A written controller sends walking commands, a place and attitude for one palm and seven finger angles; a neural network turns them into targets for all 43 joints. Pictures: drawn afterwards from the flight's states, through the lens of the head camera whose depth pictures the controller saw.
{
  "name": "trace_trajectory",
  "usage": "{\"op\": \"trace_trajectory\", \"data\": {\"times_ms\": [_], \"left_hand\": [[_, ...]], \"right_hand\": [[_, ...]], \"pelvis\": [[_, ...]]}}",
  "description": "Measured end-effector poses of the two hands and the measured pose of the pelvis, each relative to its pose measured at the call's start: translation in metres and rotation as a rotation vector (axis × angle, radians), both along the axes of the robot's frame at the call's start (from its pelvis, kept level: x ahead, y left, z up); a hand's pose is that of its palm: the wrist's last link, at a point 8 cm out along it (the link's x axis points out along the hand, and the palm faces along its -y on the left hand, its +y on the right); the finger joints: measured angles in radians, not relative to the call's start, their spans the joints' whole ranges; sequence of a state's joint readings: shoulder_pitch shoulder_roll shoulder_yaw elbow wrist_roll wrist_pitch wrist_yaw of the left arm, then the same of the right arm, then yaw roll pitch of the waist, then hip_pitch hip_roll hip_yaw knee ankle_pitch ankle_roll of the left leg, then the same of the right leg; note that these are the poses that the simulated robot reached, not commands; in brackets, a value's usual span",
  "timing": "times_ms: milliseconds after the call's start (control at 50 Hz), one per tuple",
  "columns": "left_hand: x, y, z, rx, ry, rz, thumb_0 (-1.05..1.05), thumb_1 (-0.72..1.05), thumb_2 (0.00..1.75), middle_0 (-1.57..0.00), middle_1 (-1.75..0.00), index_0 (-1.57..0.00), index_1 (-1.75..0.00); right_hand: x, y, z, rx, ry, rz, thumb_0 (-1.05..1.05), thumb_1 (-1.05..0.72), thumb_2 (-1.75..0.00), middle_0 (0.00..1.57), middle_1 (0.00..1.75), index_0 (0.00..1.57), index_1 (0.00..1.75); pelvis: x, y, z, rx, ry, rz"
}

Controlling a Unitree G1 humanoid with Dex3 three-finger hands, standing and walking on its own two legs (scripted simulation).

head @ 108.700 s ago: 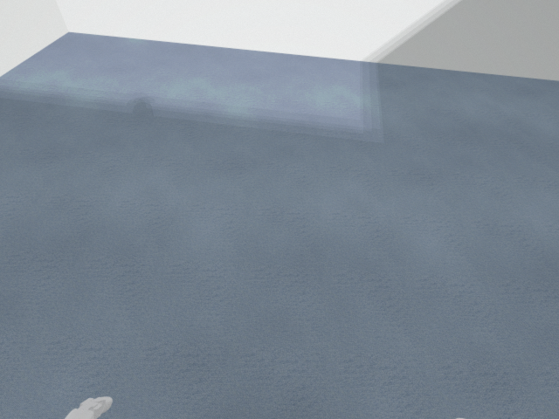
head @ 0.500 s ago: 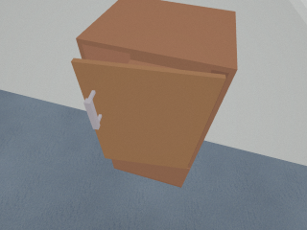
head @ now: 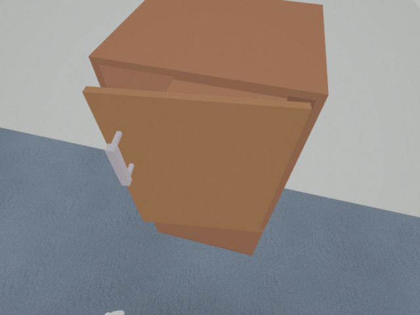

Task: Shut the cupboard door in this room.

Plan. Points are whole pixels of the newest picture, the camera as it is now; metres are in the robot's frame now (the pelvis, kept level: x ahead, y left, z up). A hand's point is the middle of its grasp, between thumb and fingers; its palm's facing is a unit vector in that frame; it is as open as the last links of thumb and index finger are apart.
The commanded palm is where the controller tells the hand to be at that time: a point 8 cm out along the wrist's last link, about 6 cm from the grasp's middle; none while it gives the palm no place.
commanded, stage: come to a stop and stand still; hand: left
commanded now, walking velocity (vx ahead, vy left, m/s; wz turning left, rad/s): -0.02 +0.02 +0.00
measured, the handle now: (122, 159) +0.43 +0.23 -0.01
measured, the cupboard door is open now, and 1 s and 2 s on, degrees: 8 8 8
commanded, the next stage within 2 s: look again from close up in 0.56 s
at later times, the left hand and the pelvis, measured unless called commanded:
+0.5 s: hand out of the picture -0.01 +0.22 -0.15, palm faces -0.02 -0.96 -0.26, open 7.3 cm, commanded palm none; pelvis -0.02 +0.03 +0.01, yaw -2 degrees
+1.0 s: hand out of the picture +0.02 +0.19 -0.16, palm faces -0.03 -0.98 -0.22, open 7.3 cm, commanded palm none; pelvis +0.01 +0.01 +0.01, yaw -2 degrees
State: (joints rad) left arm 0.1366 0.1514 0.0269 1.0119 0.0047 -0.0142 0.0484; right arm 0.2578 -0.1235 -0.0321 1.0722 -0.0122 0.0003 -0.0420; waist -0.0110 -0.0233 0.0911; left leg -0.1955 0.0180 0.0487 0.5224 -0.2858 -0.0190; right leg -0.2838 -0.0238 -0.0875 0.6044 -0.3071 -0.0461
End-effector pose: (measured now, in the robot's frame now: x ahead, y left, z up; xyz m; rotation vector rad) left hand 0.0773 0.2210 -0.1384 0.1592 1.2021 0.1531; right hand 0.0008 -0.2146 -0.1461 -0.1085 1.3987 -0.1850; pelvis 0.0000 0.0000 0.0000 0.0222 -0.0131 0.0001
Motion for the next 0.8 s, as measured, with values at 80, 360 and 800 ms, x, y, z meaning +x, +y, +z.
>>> {"op": "trace_trajectory", "data": {"times_ms": [80, 360, 800], "left_hand": [[-0.011, 0.010, 0.001, 0.001, 0.033, 0.009, -0.02, 0.94, 0.90, -0.20, -0.30, -0.20, -0.29], [-0.072, 0.046, 0.016, 0.063, 0.099, -0.014, 0.00, 0.91, 0.90, -0.20, -0.30, -0.20, -0.29], [-0.082, 0.022, 0.011, 0.006, 0.211, -0.025, 0.01, 0.92, 0.90, -0.20, -0.30, -0.20, -0.29]], "right_hand": [[0.009, -0.004, 0.007, -0.022, -0.037, 0.011, 0.01, -0.92, -0.90, 0.19, 0.30, 0.20, 0.30], [0.023, 0.014, 0.004, 0.009, -0.200, 0.037, 0.01, -0.93, -0.90, 0.19, 0.30, 0.20, 0.30], [-0.050, 0.029, 0.003, 0.059, 0.066, 0.014, 0.01, -0.91, -0.90, 0.19, 0.30, 0.20, 0.30]], "pelvis": [[-0.001, 0.004, 0.003, 0.002, -0.004, -0.021], [-0.016, 0.029, 0.005, -0.010, -0.027, -0.034], [-0.006, 0.023, 0.010, -0.002, 0.009, -0.036]]}}
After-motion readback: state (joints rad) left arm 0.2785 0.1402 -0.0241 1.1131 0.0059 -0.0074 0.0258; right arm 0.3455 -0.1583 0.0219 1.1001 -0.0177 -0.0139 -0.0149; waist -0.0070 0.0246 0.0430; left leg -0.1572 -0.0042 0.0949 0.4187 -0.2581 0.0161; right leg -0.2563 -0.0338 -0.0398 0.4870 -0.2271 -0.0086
